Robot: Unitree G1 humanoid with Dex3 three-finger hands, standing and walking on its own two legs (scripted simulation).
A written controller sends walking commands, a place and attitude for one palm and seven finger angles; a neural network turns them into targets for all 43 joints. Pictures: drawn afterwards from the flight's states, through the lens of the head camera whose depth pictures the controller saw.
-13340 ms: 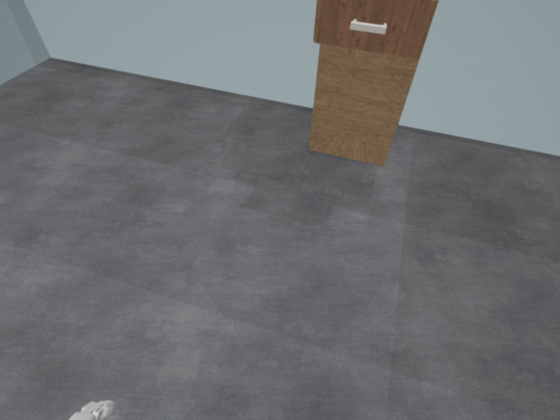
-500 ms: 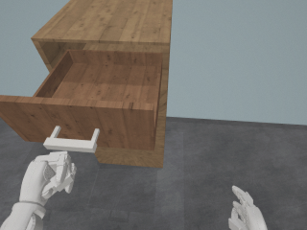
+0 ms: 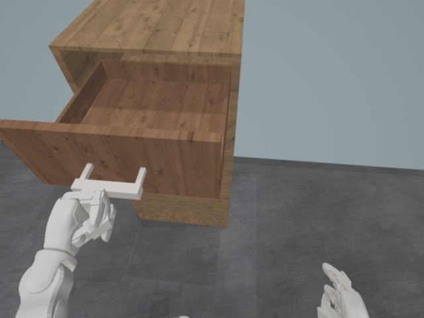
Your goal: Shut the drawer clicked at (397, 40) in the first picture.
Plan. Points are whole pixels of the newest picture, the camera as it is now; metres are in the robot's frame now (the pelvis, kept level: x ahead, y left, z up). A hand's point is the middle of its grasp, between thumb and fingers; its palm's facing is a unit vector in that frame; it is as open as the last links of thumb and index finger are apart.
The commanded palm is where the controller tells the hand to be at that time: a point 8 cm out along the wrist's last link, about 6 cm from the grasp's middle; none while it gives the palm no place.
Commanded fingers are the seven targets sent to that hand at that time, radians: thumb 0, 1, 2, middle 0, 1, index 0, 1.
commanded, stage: push the drawer shut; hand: left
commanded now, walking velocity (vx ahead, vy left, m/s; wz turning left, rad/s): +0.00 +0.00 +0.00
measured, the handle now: (111, 179) +0.34 +0.21 +0.08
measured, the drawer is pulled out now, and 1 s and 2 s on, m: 0.26 0.12 0.00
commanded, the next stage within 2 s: none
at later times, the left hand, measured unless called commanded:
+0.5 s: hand (121, 186) +0.33 +0.19 +0.08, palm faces -0.03 -1.00 -0.04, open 3.3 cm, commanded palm +0.32 +0.24 +0.08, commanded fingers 0.00 0.90 0.90 -1.40 -1.60 -1.40 -1.60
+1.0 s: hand (134, 157) +0.40 +0.18 +0.08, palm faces -0.03 -1.00 -0.04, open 3.3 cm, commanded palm +0.39 +0.23 +0.08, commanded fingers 0.00 0.90 0.90 -1.40 -1.60 -1.40 -1.60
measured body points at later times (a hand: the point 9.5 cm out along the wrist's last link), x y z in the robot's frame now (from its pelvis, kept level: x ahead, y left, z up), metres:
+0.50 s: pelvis -0.01 +0.01 +0.00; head +0.03 +0.00 +0.45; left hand +0.33 +0.24 +0.08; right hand +0.13 -0.24 -0.09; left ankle +0.00 +0.11 -0.70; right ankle +0.00 -0.09 -0.70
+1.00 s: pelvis -0.01 +0.00 +0.00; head +0.06 +0.00 +0.45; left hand +0.40 +0.24 +0.08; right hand +0.09 -0.26 -0.11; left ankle +0.00 +0.11 -0.70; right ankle +0.00 -0.09 -0.70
